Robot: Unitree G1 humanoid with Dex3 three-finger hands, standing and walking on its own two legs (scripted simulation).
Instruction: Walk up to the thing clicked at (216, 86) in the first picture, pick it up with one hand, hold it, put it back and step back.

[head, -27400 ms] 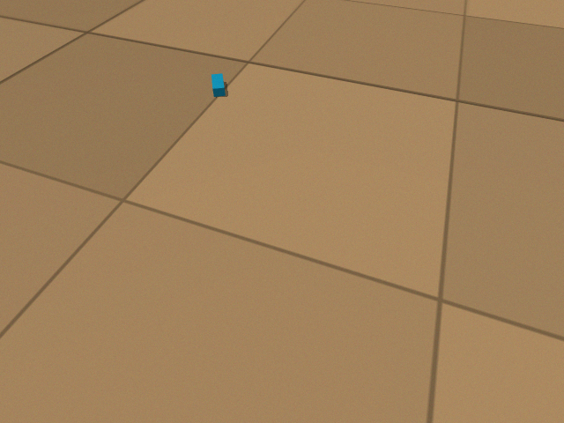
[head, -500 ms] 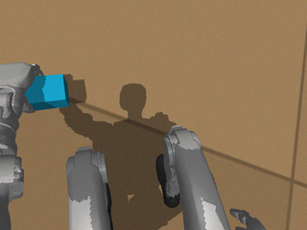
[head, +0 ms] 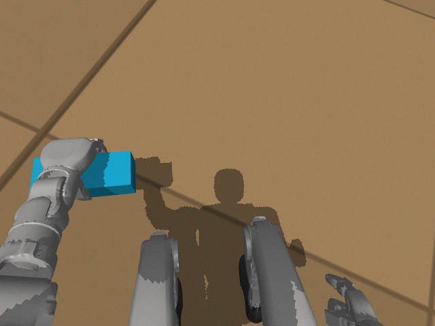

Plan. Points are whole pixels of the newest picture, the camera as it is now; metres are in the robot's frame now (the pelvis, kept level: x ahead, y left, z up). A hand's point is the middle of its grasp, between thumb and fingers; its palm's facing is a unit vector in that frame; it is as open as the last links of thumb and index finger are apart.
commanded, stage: lift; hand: left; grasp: from above
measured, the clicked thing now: (87, 176) +0.43 +0.25 -0.13
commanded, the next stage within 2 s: hold in 0.82 s
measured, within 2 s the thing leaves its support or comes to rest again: neither
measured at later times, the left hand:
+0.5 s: hand (58, 152) +0.38 +0.21 +0.09, palm faces -0.44 -0.06 -0.89, open 10.3 cm
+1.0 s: hand (29, 118) +0.39 +0.21 +0.16, palm faces -0.45 -0.07 -0.89, open 10.3 cm
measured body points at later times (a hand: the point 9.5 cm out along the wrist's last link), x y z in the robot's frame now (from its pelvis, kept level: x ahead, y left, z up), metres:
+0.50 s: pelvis +0.04 -0.01 +0.16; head +0.11 -0.01 +0.61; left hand +0.40 +0.21 +0.14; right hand +0.12 -0.29 +0.04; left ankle +0.07 +0.11 -0.48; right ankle +0.12 -0.15 -0.48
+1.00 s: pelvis +0.07 -0.01 +0.23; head +0.11 -0.02 +0.67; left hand +0.41 +0.21 +0.21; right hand +0.17 -0.28 +0.10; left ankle +0.07 +0.11 -0.48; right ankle +0.12 -0.15 -0.48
